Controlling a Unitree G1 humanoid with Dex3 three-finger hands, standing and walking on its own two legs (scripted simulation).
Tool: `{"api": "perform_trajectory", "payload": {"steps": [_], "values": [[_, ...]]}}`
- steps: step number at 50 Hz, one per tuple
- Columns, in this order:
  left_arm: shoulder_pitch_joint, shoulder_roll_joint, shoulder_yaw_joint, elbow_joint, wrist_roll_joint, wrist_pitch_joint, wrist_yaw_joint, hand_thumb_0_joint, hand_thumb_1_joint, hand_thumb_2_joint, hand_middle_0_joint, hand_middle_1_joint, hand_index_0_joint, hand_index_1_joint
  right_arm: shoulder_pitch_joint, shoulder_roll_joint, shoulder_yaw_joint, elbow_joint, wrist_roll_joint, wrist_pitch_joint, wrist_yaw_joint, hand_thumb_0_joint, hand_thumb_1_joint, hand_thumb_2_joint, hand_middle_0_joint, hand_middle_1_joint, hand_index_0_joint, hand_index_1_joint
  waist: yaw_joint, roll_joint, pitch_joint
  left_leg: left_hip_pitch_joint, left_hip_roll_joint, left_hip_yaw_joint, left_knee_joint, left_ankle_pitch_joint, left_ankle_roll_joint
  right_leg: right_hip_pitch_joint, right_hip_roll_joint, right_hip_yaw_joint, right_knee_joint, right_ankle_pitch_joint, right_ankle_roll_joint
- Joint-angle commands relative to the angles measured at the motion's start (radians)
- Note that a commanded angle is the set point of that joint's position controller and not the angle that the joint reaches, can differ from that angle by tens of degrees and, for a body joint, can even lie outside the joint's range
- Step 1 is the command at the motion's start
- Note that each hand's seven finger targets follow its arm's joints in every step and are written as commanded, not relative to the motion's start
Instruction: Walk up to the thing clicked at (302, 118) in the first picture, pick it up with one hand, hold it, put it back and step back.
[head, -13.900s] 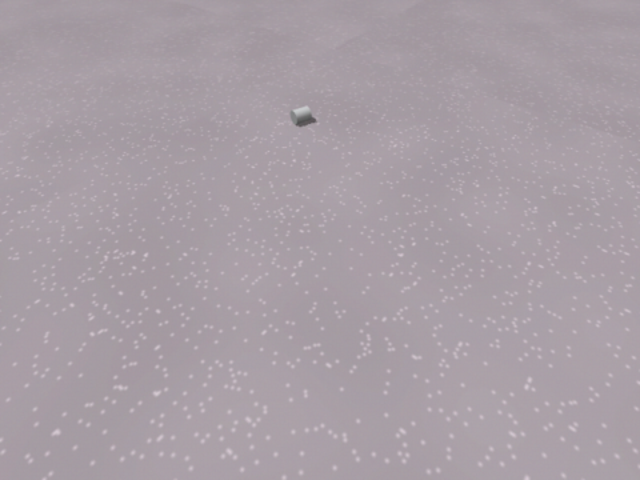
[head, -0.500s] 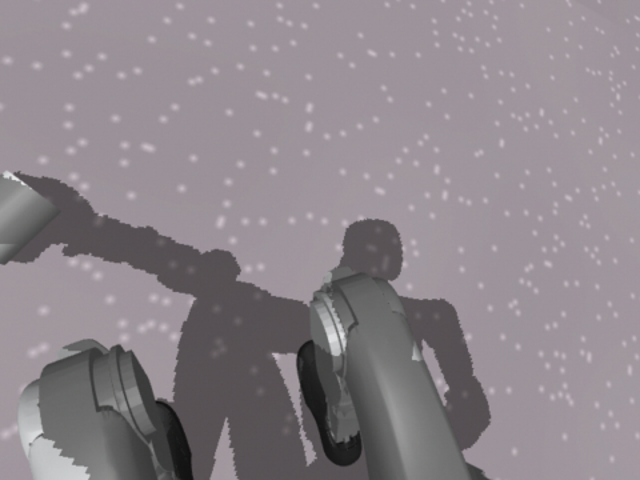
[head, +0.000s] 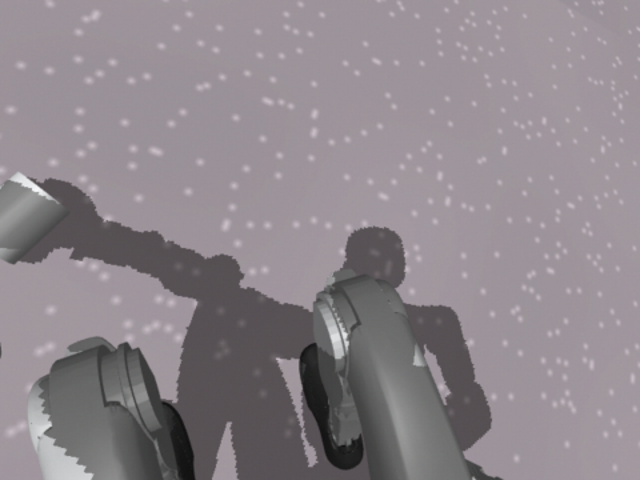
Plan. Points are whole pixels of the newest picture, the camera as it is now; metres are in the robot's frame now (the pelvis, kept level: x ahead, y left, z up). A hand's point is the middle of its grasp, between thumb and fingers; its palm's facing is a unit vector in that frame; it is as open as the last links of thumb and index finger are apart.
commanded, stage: rise first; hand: left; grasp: from above
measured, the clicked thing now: (16, 218) +0.51 +0.30 -0.28
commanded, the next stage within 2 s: none
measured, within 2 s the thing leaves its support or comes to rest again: neither
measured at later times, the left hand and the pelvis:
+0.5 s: hand out of the picture +0.47 +0.34 -0.16, palm faces -0.24 -0.31 -0.92, open 13.9 cm; pelvis +0.00 +0.00 +0.00, yaw +0 degrees
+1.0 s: hand out of the picture +0.47 +0.34 -0.16, palm faces -0.25 -0.31 -0.92, open 14.0 cm; pelvis +0.00 +0.00 +0.00, yaw +0 degrees
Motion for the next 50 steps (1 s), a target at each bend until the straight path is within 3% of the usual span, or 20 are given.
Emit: {"api": "perform_trajectory", "payload": {"steps": [1, 7, 8, 11, 14, 22, 24, 27, 30, 44, 50], "values": [[-0.307, 0.221, -0.033, -0.142, 0.021, 0.000, 0.035, 0.000, -0.542, 0.968, -0.168, -0.966, -0.146, -0.987, 0.244, -0.266, -0.077, 0.023, 0.015, -0.006, -0.002, 0.000, -0.915, -0.907, 0.199, 0.300, 0.199, 0.300, -0.025, 0.370, -0.672, 0.531, -0.013, 0.085, -0.271, 0.183, 0.015, 0.318, 0.038, -0.112, -0.206, 0.181, -0.079], [-0.298, 0.219, -0.043, -0.141, 0.012, -0.008, 0.027, 0.000, -0.551, 0.979, -0.165, -0.977, -0.142, -0.999, 0.239, -0.255, -0.077, 0.028, 0.009, -0.004, -0.005, 0.000, -0.915, -0.907, 0.199, 0.300, 0.200, 0.300, -0.018, 0.333, -0.678, 0.491, -0.016, 0.109, -0.247, 0.184, 0.024, 0.359, 0.044, -0.098, -0.224, 0.182, -0.074], [-0.320, 0.236, -0.035, -0.161, 0.014, -0.014, 0.028, 0.000, -0.547, 0.975, -0.170, -0.966, -0.146, -0.989, 0.251, -0.258, -0.077, 0.028, 0.008, -0.004, -0.006, 0.000, -0.915, -0.907, 0.199, 0.300, 0.200, 0.300, -0.027, 0.319, -0.690, 0.476, -0.018, 0.112, -0.238, 0.183, 0.029, 0.372, 0.041, -0.094, -0.230, 0.185, -0.070], [-0.302, 0.254, -0.023, -0.155, 0.019, -0.019, 0.032, 0.000, -0.536, 0.967, -0.172, -0.958, -0.150, -0.979, 0.241, -0.256, -0.076, 0.029, 0.007, -0.007, -0.007, 0.000, -0.911, -0.905, 0.199, 0.300, 0.200, 0.300, -0.013, 0.332, -0.690, 0.487, -0.019, 0.111, -0.250, 0.175, 0.026, 0.362, 0.039, -0.095, -0.224, 0.172, -0.073], [-0.315, 0.244, -0.028, -0.138, 0.024, -0.018, 0.035, 0.000, -0.546, 0.976, -0.159, -0.976, -0.138, -0.995, 0.250, -0.259, -0.072, 0.030, 0.004, -0.009, -0.006, 0.000, -0.911, -0.905, 0.199, 0.300, 0.200, 0.300, -0.028, 0.321, -0.674, 0.476, -0.018, 0.111, -0.246, 0.181, 0.027, 0.369, 0.039, -0.097, -0.228, 0.178, -0.071], [-0.303, 0.268, -0.015, -0.134, 0.023, -0.013, 0.045, 0.000, -0.533, 0.969, -0.175, -0.950, -0.152, -0.972, 0.250, -0.261, -0.062, 0.022, 0.000, -0.016, -0.005, 0.000, -0.910, -0.904, 0.199, 0.300, 0.200, 0.300, -0.024, 0.312, -0.701, 0.486, -0.014, 0.111, -0.237, 0.210, 0.030, 0.412, 0.041, -0.095, -0.228, 0.207, -0.068], [-0.280, 0.278, -0.008, -0.101, 0.019, -0.009, 0.049, 0.000, -0.544, 0.975, -0.162, -0.953, -0.137, -0.975, 0.239, -0.264, -0.067, 0.026, 0.004, -0.017, -0.004, 0.000, -0.908, -0.904, 0.200, 0.300, 0.200, 0.300, -0.014, 0.316, -0.690, 0.482, -0.013, 0.106, -0.247, 0.184, 0.028, 0.392, 0.043, -0.099, -0.227, 0.182, -0.071], [-0.300, 0.276, -0.017, -0.111, 0.018, -0.016, 0.047, 0.000, -0.543, 0.972, -0.162, -0.964, -0.140, -0.984, 0.237, -0.257, -0.063, 0.025, 0.001, -0.020, -0.006, 0.000, -0.911, -0.904, 0.199, 0.300, 0.200, 0.300, -0.026, 0.293, -0.667, 0.435, -0.014, 0.111, -0.233, 0.160, 0.036, 0.401, 0.046, -0.092, -0.238, 0.164, -0.066], [-0.287, 0.294, -0.008, -0.129, 0.025, -0.018, 0.049, 0.000, -0.531, 0.966, -0.168, -0.948, -0.147, -0.967, 0.249, -0.261, -0.058, 0.032, -0.001, -0.024, -0.004, 0.000, -0.906, -0.902, 0.200, 0.300, 0.200, 0.300, -0.022, 0.315, -0.688, 0.471, -0.013, 0.110, -0.231, 0.203, 0.032, 0.410, 0.044, -0.097, -0.226, 0.202, -0.067], [-0.289, 0.258, -0.025, -0.123, 0.026, -0.026, 0.046, 0.000, -0.557, 0.987, -0.154, -0.966, -0.130, -0.989, 0.268, -0.274, -0.070, 0.052, -0.001, -0.028, 0.005, 0.000, -0.908, -0.903, 0.199, 0.300, 0.200, 0.300, -0.040, 0.366, -0.663, 0.515, -0.011, 0.098, -0.250, 0.185, 0.021, 0.369, 0.046, -0.112, -0.218, 0.183, -0.078], [-0.289, 0.256, -0.032, -0.120, 0.028, -0.025, 0.048, 0.000, -0.560, 0.996, -0.166, -0.939, -0.134, -0.970, 0.251, -0.269, -0.068, 0.038, 0.003, -0.029, 0.007, 0.000, -0.907, -0.904, 0.200, 0.300, 0.200, 0.300, -0.031, 0.332, -0.646, 0.480, -0.011, 0.100, -0.242, 0.172, 0.028, 0.358, 0.045, -0.109, -0.225, 0.171, -0.074]]}}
